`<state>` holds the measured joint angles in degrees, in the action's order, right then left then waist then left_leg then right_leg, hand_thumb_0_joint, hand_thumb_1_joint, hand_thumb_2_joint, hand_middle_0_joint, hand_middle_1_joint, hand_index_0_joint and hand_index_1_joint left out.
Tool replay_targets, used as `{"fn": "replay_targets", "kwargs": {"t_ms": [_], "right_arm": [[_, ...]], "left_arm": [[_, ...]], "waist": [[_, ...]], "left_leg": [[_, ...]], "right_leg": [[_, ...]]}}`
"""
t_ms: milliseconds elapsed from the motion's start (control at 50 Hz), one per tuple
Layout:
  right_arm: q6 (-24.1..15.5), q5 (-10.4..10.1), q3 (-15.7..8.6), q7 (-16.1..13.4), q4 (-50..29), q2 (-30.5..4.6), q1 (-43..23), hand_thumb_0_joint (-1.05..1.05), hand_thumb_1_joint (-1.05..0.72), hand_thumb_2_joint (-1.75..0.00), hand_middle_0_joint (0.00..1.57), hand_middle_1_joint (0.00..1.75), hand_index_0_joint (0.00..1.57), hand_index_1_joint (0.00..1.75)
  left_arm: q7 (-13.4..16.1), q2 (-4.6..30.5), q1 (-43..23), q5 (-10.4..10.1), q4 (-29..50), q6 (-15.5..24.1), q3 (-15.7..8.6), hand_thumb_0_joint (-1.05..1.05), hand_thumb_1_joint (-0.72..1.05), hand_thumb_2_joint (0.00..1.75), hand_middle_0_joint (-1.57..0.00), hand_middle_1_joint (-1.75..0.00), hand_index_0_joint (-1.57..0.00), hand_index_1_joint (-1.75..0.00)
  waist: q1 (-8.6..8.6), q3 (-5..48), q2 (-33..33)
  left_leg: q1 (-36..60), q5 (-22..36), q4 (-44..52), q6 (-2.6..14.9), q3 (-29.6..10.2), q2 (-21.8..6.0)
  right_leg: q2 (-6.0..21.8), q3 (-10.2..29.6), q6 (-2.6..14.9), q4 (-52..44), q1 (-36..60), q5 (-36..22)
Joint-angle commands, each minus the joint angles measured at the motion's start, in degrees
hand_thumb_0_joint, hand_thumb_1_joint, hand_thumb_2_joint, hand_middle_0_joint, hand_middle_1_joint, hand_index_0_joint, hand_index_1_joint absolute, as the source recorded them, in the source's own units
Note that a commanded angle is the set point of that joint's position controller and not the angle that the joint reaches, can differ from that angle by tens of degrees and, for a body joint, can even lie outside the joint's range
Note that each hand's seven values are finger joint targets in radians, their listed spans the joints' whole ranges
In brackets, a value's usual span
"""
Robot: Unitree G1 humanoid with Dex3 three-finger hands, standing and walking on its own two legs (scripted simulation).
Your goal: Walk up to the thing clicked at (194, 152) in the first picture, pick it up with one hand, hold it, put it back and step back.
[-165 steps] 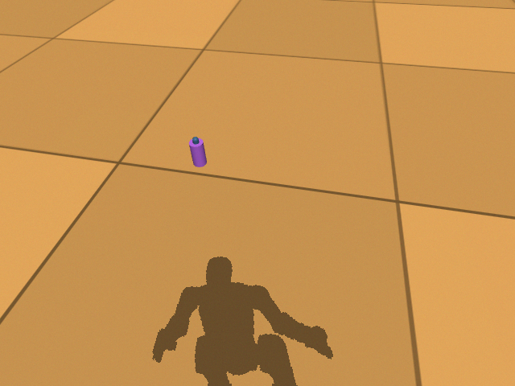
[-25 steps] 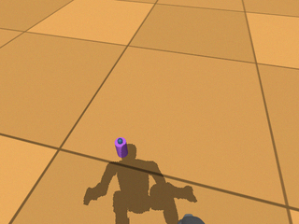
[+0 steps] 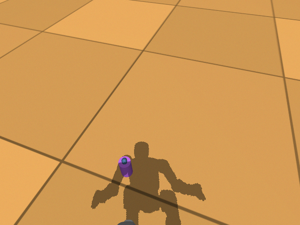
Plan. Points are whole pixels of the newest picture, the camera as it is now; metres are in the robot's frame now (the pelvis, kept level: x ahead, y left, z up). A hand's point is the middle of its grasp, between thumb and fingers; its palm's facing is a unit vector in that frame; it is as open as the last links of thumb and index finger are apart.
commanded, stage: walk up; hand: left
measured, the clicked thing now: (125, 165) +0.58 +0.22 -0.67
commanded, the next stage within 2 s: none
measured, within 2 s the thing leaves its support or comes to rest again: neither
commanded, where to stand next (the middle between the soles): +0.25 +0.01 m, yaw +0 degrees
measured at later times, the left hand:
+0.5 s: hand (74, 208) +0.20 +0.27 -0.14, palm faces -0.04 -0.90 -0.43, open 7.4 cm
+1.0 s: hand (78, 202) +0.22 +0.27 -0.16, palm faces +0.00 -0.94 -0.33, open 7.4 cm
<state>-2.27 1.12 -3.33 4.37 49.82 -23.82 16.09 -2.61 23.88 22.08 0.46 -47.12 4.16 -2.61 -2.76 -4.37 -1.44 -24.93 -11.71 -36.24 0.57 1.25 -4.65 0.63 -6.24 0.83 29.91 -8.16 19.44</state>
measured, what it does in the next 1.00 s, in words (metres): walks ahead: left foot, then right foot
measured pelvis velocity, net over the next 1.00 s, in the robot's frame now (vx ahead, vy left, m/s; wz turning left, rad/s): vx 0.16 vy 0.01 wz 0.01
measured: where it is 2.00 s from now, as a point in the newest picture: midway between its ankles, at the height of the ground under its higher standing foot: outside the picture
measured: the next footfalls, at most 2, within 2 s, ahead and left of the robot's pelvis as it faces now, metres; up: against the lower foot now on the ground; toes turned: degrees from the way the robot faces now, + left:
left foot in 0.04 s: +0.15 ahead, +0.13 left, +0.00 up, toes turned +4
right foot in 0.48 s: +0.25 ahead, -0.14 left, +0.00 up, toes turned -1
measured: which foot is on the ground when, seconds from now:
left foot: up 0.00-0.02, down 0.04-0.48, up 0.50-0.80, down 0.82-1.00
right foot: down 0.00-0.06, up 0.08-0.46, down 0.48-1.00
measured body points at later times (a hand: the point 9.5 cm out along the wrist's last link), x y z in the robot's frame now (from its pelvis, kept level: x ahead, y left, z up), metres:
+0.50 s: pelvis +0.13 -0.02 -0.01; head +0.15 -0.03 +0.44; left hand +0.20 +0.31 -0.11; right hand +0.17 -0.34 -0.13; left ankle +0.11 +0.12 -0.73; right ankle +0.22 -0.14 -0.73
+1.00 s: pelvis +0.16 +0.01 +0.00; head +0.17 +0.03 +0.44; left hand +0.22 +0.32 -0.14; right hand +0.24 -0.30 -0.12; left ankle +0.20 +0.13 -0.73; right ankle +0.21 -0.14 -0.73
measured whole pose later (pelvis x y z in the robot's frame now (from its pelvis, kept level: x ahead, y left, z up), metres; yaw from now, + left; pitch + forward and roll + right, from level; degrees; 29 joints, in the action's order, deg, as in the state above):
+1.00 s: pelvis +0.16 +0.01 +0.00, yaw +0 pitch -3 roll -1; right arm -0.1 0.8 -0.6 1.5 57.6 -21.1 11.2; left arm -0.3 22.6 12.1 -0.4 -56.8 0.5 -0.6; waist -0.7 -3.5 1.7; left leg -17.3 -16.3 -36.6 -0.2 1.1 -2.2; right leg 2.1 -0.8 0.4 34.8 -16.9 16.1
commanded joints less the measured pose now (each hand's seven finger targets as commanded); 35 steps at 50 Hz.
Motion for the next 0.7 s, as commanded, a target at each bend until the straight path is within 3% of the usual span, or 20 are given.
{"fn": "replay_targets", "kwargs": {"t_ms": [0,20,40,60,80,100,140,180,280,320,380,420,440,460,480,500,520,560,600,680], "right_arm": [[-3.0,0.1,-3.9,-1.4,-3.5,-10.4,3.9,0.0,-0.9,-0.9,0.2,0.3,0.2,0.3],[-3.4,0.3,-4.9,-1.9,-2.2,-13.4,8.9,0.0,-0.9,-0.9,0.2,0.3,0.2,0.3],[-3.6,1.0,-6.0,-2.5,-3.4,-18.3,10.9,0.0,-0.9,-0.9,0.2,0.3,0.2,0.3],[-3.6,-0.5,-6.3,-2.7,-4.8,-19.9,10.1,0.0,-0.9,-0.9,0.2,0.3,0.2,0.3],[-3.3,-1.3,-6.4,-2.6,-4.6,-19.0,8.9,0.0,-0.9,-0.9,0.2,0.3,0.2,0.3],[-3.0,-1.3,-5.8,-2.8,-5.1,-17.5,7.1,0.0,-0.9,-0.9,0.2,0.3,0.2,0.3],[-3.6,-1.2,-4.0,-3.3,-5.7,-14.1,5.1,0.0,-0.9,-0.9,0.2,0.3,0.2,0.3],[-4.0,-1.4,-3.7,-3.3,-5.4,-13.9,5.0,0.0,-0.9,-0.9,0.2,0.3,0.2,0.3],[-3.3,-0.7,-4.1,-3.0,-7.3,-14.8,3.0,0.0,-0.9,-0.9,0.2,0.3,0.2,0.3],[-2.8,-0.5,-3.8,-3.0,-7.2,-14.9,2.5,0.0,-0.9,-0.9,0.2,0.3,0.2,0.3],[-1.8,-0.8,-3.0,-3.3,-7.3,-13.7,-0.5,0.0,-0.9,-0.9,0.2,0.3,0.2,0.3],[-0.8,-1.3,-1.9,-3.5,-7.4,-10.7,-1.2,0.0,-0.9,-0.9,0.2,0.3,0.2,0.3],[-0.5,-1.6,-0.9,-3.6,-6.9,-7.8,0.9,0.0,-0.9,-0.9,0.2,0.3,0.2,0.3],[-0.3,-1.8,0.1,-3.6,-7.2,-5.1,3.2,0.0,-0.9,-0.9,0.2,0.3,0.2,0.3],[0.5,-1.2,-0.2,-3.7,-6.2,-6.6,6.2,0.0,-0.9,-0.9,0.2,0.3,0.2,0.3],[1.1,-0.8,-1.8,-4.1,-5.3,-11.2,5.2,0.0,-0.9,-0.9,0.2,0.3,0.2,0.3],[1.0,-0.6,-2.3,-4.4,-4.6,-12.3,4.2,0.0,-0.9,-0.9,0.2,0.3,0.2,0.3],[1.0,-1.2,-2.4,-4.3,-2.6,-12.3,3.9,0.0,-0.9,-0.9,0.2,0.3,0.2,0.3],[1.4,-0.9,-2.3,-3.9,-1.1,-11.3,4.9,0.0,-0.9,-0.9,0.2,0.3,0.2,0.3],[1.6,-0.5,-1.4,-3.5,0.0,-9.0,1.8,0.0,-0.9,-0.9,0.2,0.3,0.2,0.3]], "left_arm": [[1.0,13.9,-2.3,0.0,5.0,1.1,-3.8,0.0,0.9,0.9,-0.2,-0.3,-0.2,-0.3],[0.9,11.0,0.2,-0.1,5.2,1.0,-2.7,0.0,0.9,0.9,-0.2,-0.3,-0.2,-0.3],[0.8,6.2,3.0,-0.5,5.8,0.9,-1.5,0.0,0.9,0.9,-0.2,-0.3,-0.2,-0.3],[1.6,11.2,3.3,-0.4,3.9,0.0,-3.0,0.0,0.9,0.9,-0.2,-0.3,-0.2,-0.3],[2.1,14.2,1.0,0.3,3.0,-0.4,-3.5,0.0,0.9,0.9,-0.2,-0.3,-0.2,-0.3],[2.0,14.4,-0.7,0.2,3.2,-0.3,-3.2,0.0,0.9,0.9,-0.2,-0.3,-0.2,-0.3],[1.4,12.5,-0.1,-0.4,1.8,-0.4,-3.2,0.0,0.9,0.9,-0.2,-0.3,-0.2,-0.3],[0.9,10.9,2.0,-0.6,0.7,-0.8,-3.1,0.0,0.9,0.9,-0.2,-0.3,-0.2,-0.3],[-0.2,10.6,-1.9,-0.1,1.4,-0.9,-3.2,0.0,0.9,0.9,-0.2,-0.3,-0.2,-0.3],[0.2,9.9,-3.6,0.1,1.0,-0.7,-3.2,0.0,0.9,0.9,-0.2,-0.3,-0.2,-0.3],[1.3,8.7,-1.7,0.1,-0.7,0.1,-3.1,0.0,0.9,0.9,-0.2,-0.3,-0.2,-0.3],[2.1,9.4,1.4,0.3,-3.0,0.7,-3.3,0.0,0.9,0.9,-0.2,-0.3,-0.2,-0.3],[2.6,11.2,2.0,0.5,-3.1,1.2,-3.7,0.0,0.9,0.9,-0.2,-0.3,-0.2,-0.3],[3.0,15.6,1.5,1.1,-2.0,1.6,-4.6,0.0,0.9,0.9,-0.2,-0.3,-0.2,-0.3],[2.8,17.1,-0.1,0.6,-0.1,1.6,-4.6,0.0,0.9,0.9,-0.2,-0.3,-0.2,-0.3],[2.9,18.3,-1.9,0.0,0.1,1.1,-4.8,0.0,0.9,0.9,-0.2,-0.3,-0.2,-0.3],[3.0,18.3,-2.4,0.1,0.2,0.9,-4.8,0.0,0.9,0.9,-0.2,-0.3,-0.2,-0.3],[3.2,16.1,-4.1,0.0,0.2,0.6,-4.0,0.0,0.9,0.9,-0.2,-0.3,-0.2,-0.3],[3.3,15.2,-6.0,0.2,0.2,0.5,-3.5,0.0,0.9,0.9,-0.2,-0.3,-0.2,-0.3],[3.4,13.2,-6.3,0.7,0.2,0.2,-2.9,0.0,0.9,0.9,-0.2,-0.3,-0.2,-0.3]], "waist": [[4.71,4.4,2.7],[6.63,7.9,-6.0],[6.33,9.8,-19.0],[6.48,8.2,-11.8],[6.05,3.8,-7.8],[5.68,1.4,-5.1],[4.21,-0.5,-3.2],[2.84,0.5,-6.1],[4.14,-1.1,-9.2],[3.83,-2.5,-9.1],[1.46,-0.1,-7.4],[-0.02,3.4,-1.6],[-0.57,5.5,4.3],[0.31,7.6,15.5],[1.82,6.2,13.4],[0.98,4.1,10.7],[0.86,3.3,11.3],[1.39,2.5,11.3],[2.14,3.6,12.6],[1.05,4.4,12.1]], "left_leg": [[17.2,0.5,7.3,1.86,3.0,3.7],[26.0,-6.5,10.8,4.01,-2.9,0.8],[32.6,-13.4,15.8,8.44,-25.3,-12.9],[31.3,-19.0,21.7,14.74,-39.7,-20.2],[26.0,-19.6,21.6,16.6,-39.2,-21.2],[21.7,-13.1,21.5,16.12,-32.5,-18.8],[17.4,4.0,19.8,11.08,-18.2,-12.3],[14.8,10.5,18.9,10.32,-12.0,-9.9],[12.4,-4.6,22.3,13.02,-8.3,-8.9],[7.3,-2.9,21.0,12.73,-7.4,-9.1],[4.2,10.3,12.6,11.71,-5.9,-9.7],[2.8,8.0,2.7,7.97,-2.9,-5.4],[1.9,0.9,-4.4,5.51,-0.4,-2.3],[-3.5,-11.6,-14.7,2.78,2.7,2.9],[-5.4,-20.6,-19.8,1.73,-0.9,5.0],[-5.8,-22.0,-23.5,1.86,-2.4,3.7],[-7.8,-22.0,-24.7,1.89,-3.4,2.5],[-5.5,-18.1,-22.6,1.4,-5.0,1.0],[-4.5,-14.1,-20.2,0.76,-3.8,1.1],[1.3,-12.0,-8.9,0.02,-1.4,2.0]], "right_leg": [[11.4,7.5,8.19,1.8,-9.3,-12.6],[7.4,3.8,6.16,14.8,-14.1,-13.8],[1.3,1.5,2.36,29.3,-26.0,5.1],[-1.0,4.5,2.0,35.3,-31.1,12.9],[2.4,8.2,2.39,37.9,-31.6,13.1],[3.2,9.9,2.3,37.9,-30.8,10.0],[4.3,11.9,2.08,33.8,-26.3,3.5],[4.1,9.5,1.17,31.4,-22.1,0.4],[5.4,5.8,-1.32,18.7,-21.7,-3.2],[4.9,5.0,-1.23,13.9,-16.4,-4.7],[2.7,4.0,-0.6,8.1,-7.9,-9.2],[0.0,3.1,-0.29,0.6,1.2,-15.2],[2.7,6.6,0.83,-3.0,4.6,-15.7],[13.6,22.7,4.47,-8.0,6.6,-15.3],[21.3,35.0,9.22,-12.7,3.2,-6.0],[22.3,36.0,13.37,-12.8,0.6,-1.3],[21.9,36.4,14.44,-12.6,0.4,-1.1],[17.4,27.5,11.67,-12.3,-3.2,-1.7],[14.7,21.4,10.47,-11.2,-3.5,-3.2],[12.5,16.1,10.05,-8.9,-6.2,-8.9]]}}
